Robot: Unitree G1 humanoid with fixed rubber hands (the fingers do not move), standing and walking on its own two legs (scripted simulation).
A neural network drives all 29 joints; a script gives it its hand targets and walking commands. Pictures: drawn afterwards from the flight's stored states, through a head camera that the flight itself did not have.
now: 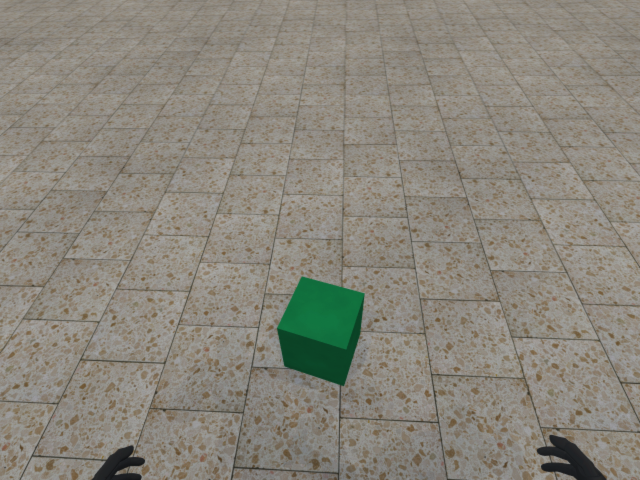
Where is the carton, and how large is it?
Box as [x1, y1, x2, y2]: [277, 277, 364, 385]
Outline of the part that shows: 301,277 277,327 284,365 343,385 359,335 364,293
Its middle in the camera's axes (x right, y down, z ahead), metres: +0.02 +0.30 +1.25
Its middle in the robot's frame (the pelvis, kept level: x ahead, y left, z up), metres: +0.69 +0.02 -0.65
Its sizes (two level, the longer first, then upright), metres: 0.210 0.200 0.250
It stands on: the floor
